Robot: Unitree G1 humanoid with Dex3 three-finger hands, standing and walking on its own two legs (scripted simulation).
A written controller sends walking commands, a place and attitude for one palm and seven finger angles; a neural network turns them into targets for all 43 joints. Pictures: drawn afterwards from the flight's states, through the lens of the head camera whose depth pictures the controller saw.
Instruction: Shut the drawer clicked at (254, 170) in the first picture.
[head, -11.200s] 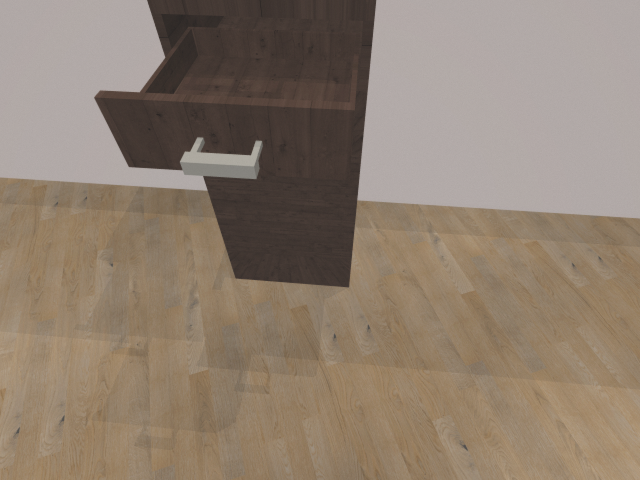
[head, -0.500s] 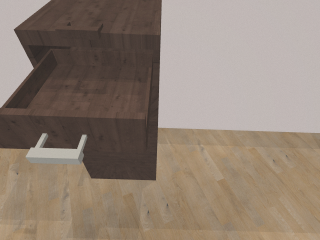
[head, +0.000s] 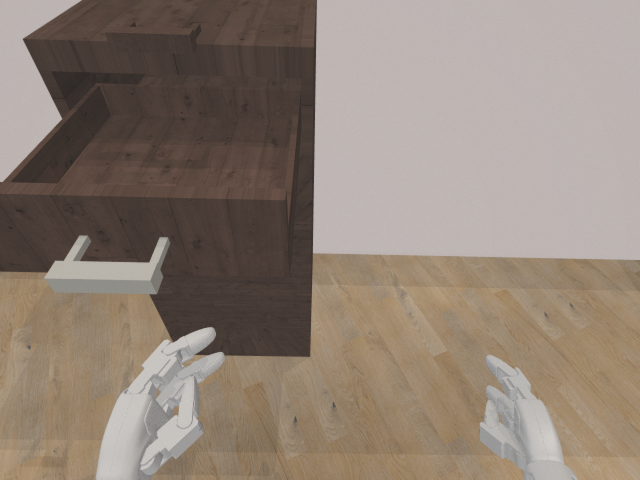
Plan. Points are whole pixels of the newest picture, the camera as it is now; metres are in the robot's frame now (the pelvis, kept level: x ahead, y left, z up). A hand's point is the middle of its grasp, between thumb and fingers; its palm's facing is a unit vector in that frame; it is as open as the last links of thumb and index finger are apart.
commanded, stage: raise the hand and make a fist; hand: left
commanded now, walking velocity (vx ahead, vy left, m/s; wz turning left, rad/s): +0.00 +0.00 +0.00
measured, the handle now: (114, 261) +0.32 +0.26 +0.14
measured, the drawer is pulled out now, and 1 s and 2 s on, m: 0.30 0.30 0.30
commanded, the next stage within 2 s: bring the fist close to the handle in 1.54 s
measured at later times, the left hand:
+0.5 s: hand (135, 395) +0.18 +0.19 +0.10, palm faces +0.10 -0.99 -0.08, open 3.7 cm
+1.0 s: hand (40, 377) +0.15 +0.22 +0.20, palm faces +0.10 -0.98 -0.16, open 3.2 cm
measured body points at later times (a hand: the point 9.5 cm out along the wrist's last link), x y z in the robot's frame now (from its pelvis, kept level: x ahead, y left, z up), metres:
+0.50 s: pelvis +0.00 -0.01 +0.01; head -0.01 -0.02 +0.46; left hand +0.17 +0.25 +0.11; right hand +0.16 -0.23 -0.08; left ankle +0.02 +0.10 -0.70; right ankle +0.02 -0.09 -0.70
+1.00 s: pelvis +0.02 +0.01 +0.03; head -0.04 -0.01 +0.47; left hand +0.14 +0.27 +0.21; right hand +0.26 -0.15 +0.01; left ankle +0.02 +0.10 -0.70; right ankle +0.02 -0.09 -0.70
